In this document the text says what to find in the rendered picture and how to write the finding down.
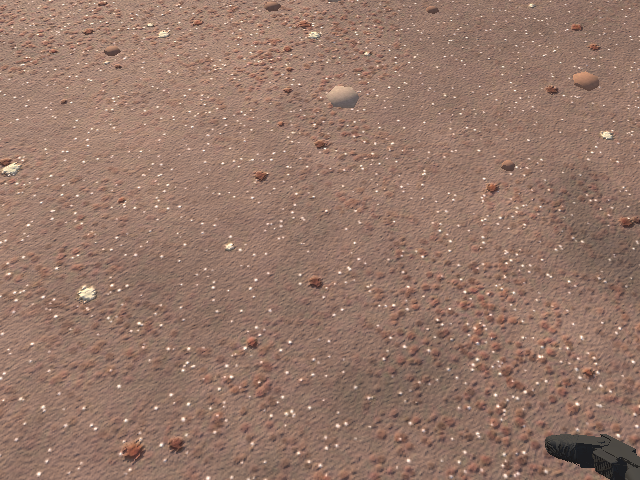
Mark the robot right hand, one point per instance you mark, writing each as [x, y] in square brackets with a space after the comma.
[610, 457]

